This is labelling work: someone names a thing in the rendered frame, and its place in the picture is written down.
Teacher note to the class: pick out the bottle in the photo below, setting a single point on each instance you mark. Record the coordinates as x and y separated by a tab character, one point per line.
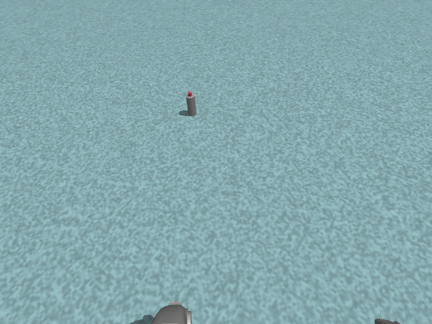
191	104

